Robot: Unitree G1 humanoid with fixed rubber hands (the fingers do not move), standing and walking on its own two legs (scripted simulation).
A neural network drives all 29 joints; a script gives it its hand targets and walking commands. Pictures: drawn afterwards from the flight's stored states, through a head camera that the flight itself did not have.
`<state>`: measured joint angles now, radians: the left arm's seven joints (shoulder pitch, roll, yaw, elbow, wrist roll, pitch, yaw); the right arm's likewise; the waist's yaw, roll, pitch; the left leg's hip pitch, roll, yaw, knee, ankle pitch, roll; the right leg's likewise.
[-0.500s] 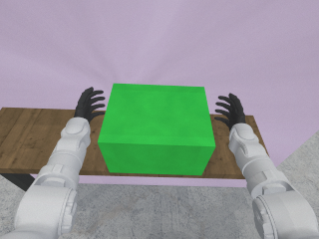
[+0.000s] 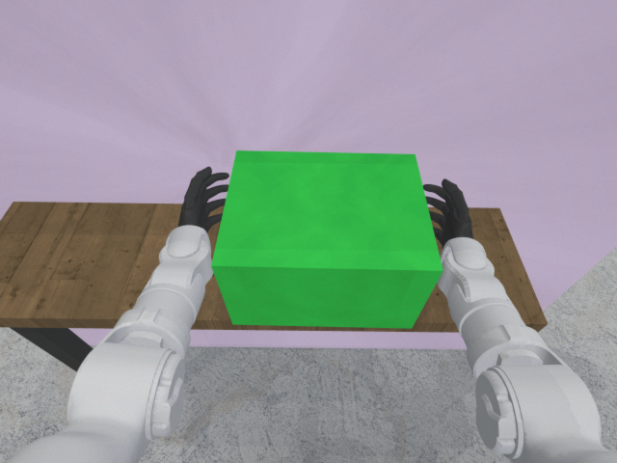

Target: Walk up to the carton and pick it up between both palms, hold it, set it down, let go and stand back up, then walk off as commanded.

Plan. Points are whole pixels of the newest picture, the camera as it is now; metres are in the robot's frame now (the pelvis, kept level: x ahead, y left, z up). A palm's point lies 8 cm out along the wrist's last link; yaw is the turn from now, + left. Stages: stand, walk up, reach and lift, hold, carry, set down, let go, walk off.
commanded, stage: reach and lift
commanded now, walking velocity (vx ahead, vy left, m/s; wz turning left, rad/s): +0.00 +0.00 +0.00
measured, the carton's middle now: (324, 239) +0.44 +0.01 +0.03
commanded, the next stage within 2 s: none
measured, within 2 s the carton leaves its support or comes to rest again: leaves its support in 0.96 s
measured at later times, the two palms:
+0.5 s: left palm (197, 221) +0.43 +0.19 +0.08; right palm (456, 239) +0.42 -0.17 +0.07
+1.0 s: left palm (197, 222) +0.42 +0.18 +0.08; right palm (459, 246) +0.40 -0.17 +0.07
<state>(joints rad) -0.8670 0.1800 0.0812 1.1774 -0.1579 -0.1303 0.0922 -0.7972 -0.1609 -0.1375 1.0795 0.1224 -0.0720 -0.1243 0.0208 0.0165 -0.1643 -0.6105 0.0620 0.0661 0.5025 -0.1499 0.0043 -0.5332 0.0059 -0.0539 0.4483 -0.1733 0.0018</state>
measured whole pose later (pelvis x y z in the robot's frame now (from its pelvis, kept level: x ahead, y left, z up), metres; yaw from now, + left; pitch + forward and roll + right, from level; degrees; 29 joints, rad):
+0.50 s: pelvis +0.02 -0.01 +0.01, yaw +2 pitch +12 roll -1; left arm -0.84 0.17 0.21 1.30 0.01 -0.32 0.03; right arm -0.70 -0.04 -0.36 1.02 -0.14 -0.15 -0.06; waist -0.02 0.00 -0.15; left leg -0.50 0.05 0.04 0.44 -0.15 -0.01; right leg -0.40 0.00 -0.08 0.38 -0.18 0.00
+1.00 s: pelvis +0.03 +0.00 +0.01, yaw +2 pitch +9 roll -2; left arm -0.77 0.15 0.10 1.23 -0.06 -0.29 0.06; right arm -0.60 -0.06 -0.28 0.98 -0.05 -0.18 -0.08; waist -0.01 0.00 -0.15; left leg -0.42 0.05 0.04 0.41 -0.15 -0.01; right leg -0.31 0.00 -0.08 0.31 -0.16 0.00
